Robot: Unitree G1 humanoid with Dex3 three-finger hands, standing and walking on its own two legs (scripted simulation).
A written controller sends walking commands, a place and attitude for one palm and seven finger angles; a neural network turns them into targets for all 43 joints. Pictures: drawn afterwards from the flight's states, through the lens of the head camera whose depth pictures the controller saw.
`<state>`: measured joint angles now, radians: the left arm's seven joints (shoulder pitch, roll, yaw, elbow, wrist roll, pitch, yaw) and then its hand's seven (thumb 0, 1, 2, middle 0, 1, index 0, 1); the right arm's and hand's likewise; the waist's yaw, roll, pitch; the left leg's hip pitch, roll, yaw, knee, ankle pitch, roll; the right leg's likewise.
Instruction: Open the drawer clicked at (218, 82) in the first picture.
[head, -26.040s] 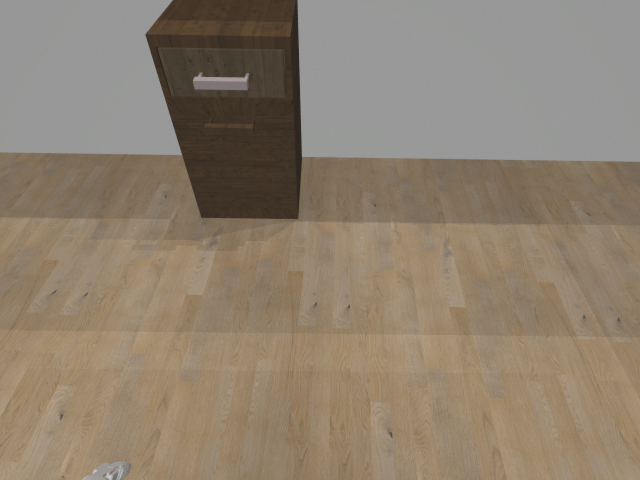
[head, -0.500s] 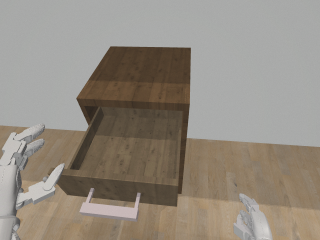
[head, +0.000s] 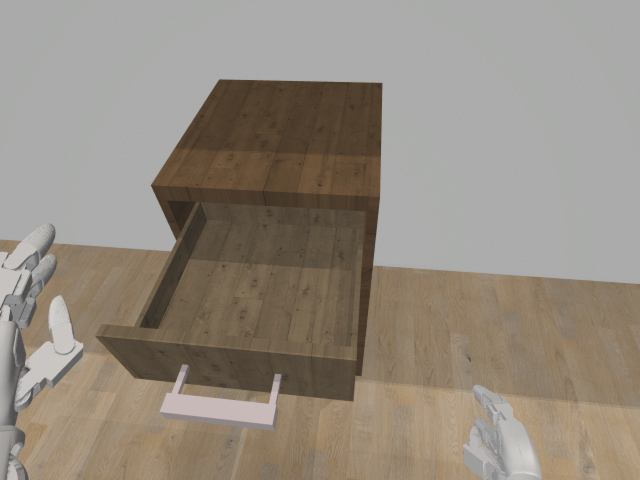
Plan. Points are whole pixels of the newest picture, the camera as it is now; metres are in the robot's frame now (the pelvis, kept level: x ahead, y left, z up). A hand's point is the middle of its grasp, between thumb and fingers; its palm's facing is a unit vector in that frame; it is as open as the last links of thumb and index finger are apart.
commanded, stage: step back with the hand held close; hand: left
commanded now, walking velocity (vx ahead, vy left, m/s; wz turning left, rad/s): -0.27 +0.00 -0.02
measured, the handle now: (225, 394) +0.26 +0.18 -0.11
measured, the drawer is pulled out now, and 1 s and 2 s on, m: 0.30 0.30 0.30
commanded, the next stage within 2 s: stop stepping back and stand still in 1.20 s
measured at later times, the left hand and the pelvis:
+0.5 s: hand (24, 419) +0.13 +0.26 +0.16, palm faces +0.34 -0.80 -0.49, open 7.4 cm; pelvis -0.06 +0.02 -0.01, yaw +0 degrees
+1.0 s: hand out of the picture +0.08 +0.22 +0.15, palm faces +0.26 -0.84 -0.47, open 7.4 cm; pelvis -0.14 +0.00 -0.01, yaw -3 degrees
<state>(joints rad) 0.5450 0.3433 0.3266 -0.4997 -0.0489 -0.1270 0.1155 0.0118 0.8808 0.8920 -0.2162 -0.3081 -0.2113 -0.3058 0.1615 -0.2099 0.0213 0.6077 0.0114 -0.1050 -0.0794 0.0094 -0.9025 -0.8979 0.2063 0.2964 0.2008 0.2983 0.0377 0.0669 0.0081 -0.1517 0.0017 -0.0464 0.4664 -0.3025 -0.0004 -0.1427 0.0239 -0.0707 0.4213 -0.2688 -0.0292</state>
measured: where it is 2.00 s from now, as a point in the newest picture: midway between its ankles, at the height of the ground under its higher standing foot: outside the picture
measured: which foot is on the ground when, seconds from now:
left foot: down 0.00-1.00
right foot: down 0.00-0.72, up 0.74-0.90, down 0.92-1.00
